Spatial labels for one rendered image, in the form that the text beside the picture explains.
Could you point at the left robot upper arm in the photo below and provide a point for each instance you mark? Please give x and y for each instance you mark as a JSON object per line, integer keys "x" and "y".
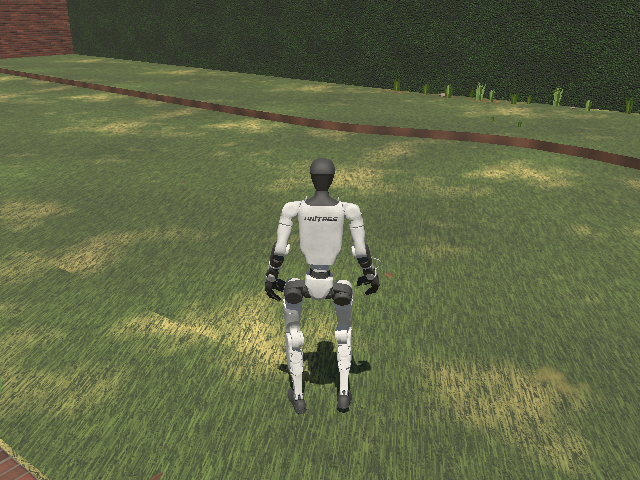
{"x": 289, "y": 211}

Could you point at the robot left hand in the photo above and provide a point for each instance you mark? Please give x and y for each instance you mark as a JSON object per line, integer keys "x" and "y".
{"x": 274, "y": 285}

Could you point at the right robot shin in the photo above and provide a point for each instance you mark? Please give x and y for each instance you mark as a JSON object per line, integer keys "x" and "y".
{"x": 344, "y": 357}

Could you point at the robot right hand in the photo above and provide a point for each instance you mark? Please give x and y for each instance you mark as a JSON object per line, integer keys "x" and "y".
{"x": 374, "y": 283}

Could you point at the robot left thigh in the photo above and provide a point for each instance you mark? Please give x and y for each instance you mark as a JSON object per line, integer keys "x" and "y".
{"x": 294, "y": 290}

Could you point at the robot right forearm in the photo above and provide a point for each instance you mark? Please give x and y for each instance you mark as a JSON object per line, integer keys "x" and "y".
{"x": 367, "y": 265}

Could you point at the robot left forearm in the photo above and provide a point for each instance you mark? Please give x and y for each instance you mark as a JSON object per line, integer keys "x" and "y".
{"x": 274, "y": 266}

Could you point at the right robot upper arm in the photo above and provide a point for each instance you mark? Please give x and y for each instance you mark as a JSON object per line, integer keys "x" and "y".
{"x": 353, "y": 213}

